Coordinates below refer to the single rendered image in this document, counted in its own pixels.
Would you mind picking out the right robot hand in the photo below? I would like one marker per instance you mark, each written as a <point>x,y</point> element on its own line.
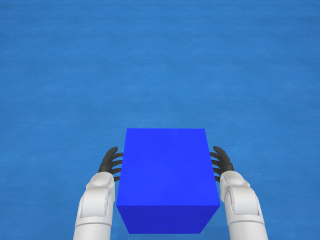
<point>224,163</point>

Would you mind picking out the carton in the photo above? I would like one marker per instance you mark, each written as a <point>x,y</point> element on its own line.
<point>167,183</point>

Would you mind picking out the left robot forearm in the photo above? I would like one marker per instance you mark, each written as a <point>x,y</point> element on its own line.
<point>95,210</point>

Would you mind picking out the left robot hand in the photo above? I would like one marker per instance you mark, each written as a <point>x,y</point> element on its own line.
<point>108,163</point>

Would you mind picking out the right robot forearm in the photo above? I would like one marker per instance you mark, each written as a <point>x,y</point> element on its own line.
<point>243,211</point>

